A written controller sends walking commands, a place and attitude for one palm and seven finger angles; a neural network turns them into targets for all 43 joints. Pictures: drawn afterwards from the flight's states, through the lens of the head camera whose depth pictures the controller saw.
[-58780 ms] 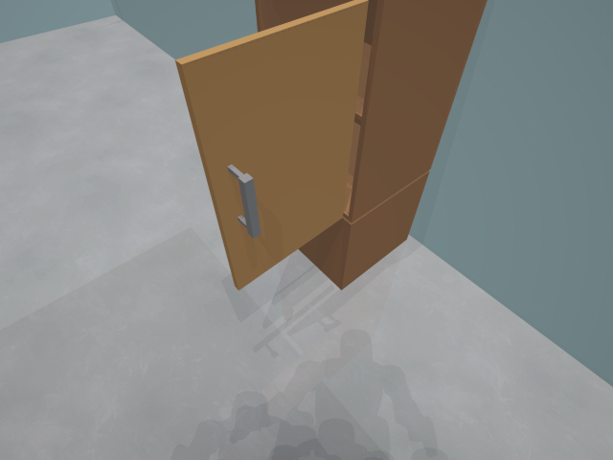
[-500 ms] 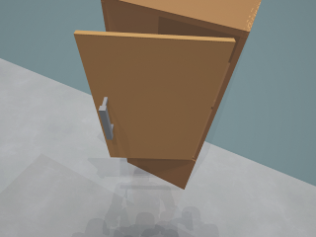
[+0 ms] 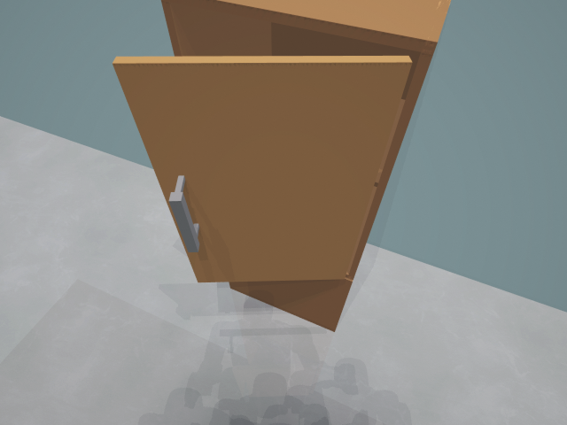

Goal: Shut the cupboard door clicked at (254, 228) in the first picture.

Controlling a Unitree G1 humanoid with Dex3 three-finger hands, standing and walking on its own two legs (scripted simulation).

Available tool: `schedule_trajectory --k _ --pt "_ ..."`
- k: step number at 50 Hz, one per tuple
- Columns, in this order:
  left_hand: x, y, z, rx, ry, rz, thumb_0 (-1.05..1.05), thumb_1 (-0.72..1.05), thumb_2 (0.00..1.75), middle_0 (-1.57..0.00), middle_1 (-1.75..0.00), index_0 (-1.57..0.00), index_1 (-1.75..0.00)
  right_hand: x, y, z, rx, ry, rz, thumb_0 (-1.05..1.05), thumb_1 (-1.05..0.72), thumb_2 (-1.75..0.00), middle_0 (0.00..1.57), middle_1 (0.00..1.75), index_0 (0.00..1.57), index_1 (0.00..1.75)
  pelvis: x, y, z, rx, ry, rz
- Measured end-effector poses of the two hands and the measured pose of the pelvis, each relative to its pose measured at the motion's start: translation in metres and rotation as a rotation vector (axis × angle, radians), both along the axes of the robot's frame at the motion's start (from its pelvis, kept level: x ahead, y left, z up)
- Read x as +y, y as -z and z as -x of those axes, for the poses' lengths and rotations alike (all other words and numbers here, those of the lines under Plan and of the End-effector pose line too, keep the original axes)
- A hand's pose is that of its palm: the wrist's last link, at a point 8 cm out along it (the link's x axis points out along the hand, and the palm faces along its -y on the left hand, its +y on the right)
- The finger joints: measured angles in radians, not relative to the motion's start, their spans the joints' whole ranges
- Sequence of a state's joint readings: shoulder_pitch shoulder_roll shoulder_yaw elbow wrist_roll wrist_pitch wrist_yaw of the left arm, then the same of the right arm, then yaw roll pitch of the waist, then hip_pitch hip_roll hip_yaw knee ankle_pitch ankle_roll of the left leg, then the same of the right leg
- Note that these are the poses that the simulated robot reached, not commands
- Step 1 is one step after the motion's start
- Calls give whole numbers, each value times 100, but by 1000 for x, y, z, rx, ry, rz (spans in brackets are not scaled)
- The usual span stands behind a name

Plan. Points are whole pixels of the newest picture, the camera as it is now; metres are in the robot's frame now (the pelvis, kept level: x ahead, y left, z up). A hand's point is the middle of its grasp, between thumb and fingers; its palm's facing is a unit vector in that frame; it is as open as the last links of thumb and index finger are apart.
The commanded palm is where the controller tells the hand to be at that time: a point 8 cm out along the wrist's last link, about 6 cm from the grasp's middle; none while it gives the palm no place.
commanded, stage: come to a stop and stand still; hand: left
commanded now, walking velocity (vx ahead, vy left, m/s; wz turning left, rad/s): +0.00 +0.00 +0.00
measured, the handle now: (187, 216) +0.46 +0.21 -0.02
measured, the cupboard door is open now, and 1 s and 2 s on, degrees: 25 25 25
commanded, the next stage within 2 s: none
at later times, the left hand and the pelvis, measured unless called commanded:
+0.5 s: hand out of the picture -0.07 +0.23 -0.17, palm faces +0.05 -0.98 -0.20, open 7.4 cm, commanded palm none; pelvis -0.07 +0.05 +0.00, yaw +2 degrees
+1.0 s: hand out of the picture -0.20 +0.20 -0.18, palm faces +0.20 -0.97 -0.15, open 7.3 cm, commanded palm none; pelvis -0.12 +0.05 +0.00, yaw +5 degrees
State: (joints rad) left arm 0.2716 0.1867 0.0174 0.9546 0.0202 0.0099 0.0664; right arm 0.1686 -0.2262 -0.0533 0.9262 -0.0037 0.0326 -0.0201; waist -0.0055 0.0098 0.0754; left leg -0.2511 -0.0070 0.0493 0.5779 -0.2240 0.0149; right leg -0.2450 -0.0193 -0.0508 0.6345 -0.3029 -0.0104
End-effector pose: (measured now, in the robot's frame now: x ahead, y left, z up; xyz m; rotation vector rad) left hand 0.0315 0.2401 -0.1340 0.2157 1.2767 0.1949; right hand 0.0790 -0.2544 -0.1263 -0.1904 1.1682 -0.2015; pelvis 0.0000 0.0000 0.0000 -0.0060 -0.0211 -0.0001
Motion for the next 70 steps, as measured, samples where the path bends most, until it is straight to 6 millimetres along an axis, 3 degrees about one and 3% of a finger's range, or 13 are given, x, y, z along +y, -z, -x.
schedule_trajectory --k 6,11,16,22,30,36,40,48,54,57,61,65,70 --pt "21 1 -13 -108 28 12 0 91 90 -21 -30 -20 -30 24 0 39 2 -14 5 0 -91 -90 20 30 20 29 18 4 20 -28 7 6" --pt "31 -6 -3 -146 53 26 0 91 90 -20 -30 -20 -30 51 1 69 18 -31 -36 0 -91 -90 20 30 20 29 30 0 40 -26 4 12" --pt "38 -5 26 -117 46 36 0 91 90 -20 -30 -20 -30 61 2 94 46 -25 -42 0 -93 -90 20 30 20 30 40 -1 55 -16 -5 17" --pt "42 2 81 -23 -7 54 0 91 90 -20 -30 -20 -30 65 2 115 93 -32 -32 0 -92 -90 20 30 20 30 47 -2 68 -12 -20 24" --pt "34 9 161 128 -92 86 0 91 90 -20 -30 -20 -30 67 2 120 111 -54 -18 0 -91 -90 20 30 20 30 52 -3 81 -23 -41 25" --pt "21 9 207 197 -144 113 0 91 90 -20 -30 -20 -30 72 0 113 87 -83 -21 0 -91 -90 20 30 20 29 53 -4 90 -29 -57 22" --pt "13 10 224 212 -164 135 0 91 90 -20 -30 -20 -30 76 -2 110 64 -97 -23 0 -91 -90 20 30 20 29 53 -5 98 -31 -66 21" --pt "7 18 240 173 -200 147 0 91 90 -20 -30 -20 -30 80 2 119 50 -115 -25 0 -91 -90 20 30 20 30 53 1 119 -48 -81 15" --pt "1 19 269 163 -247 144 0 91 90 -20 -30 -20 -30 83 2 125 36 -134 -32 0 -91 -90 20 30 20 29 53 2 138 -57 -110 21" --pt "8 25 269 167 -221 152 0 91 90 -20 -30 -20 -30 84 -4 139 3 -106 -25 0 -91 -90 20 30 20 29 57 2 147 -44 -100 17" --pt "30 36 246 99 -167 152 0 91 90 -20 -30 -20 -30 89 -1 179 18 -72 9 0 -91 -90 20 30 20 29 66 9 164 -36 -77 9" --pt "52 27 222 17 -130 124 0 91 90 -20 -30 -20 -30 102 -1 226 114 -53 -1 0 -91 -90 20 30 20 29 73 2 177 -34 -65 4" --pt "65 12 207 -38 -80 107 0 91 90 -20 -30 -20 -30 115 -3 266 181 -18 -33 0 -91 -90 20 30 20 29 78 -7 186 -10 -54 21"
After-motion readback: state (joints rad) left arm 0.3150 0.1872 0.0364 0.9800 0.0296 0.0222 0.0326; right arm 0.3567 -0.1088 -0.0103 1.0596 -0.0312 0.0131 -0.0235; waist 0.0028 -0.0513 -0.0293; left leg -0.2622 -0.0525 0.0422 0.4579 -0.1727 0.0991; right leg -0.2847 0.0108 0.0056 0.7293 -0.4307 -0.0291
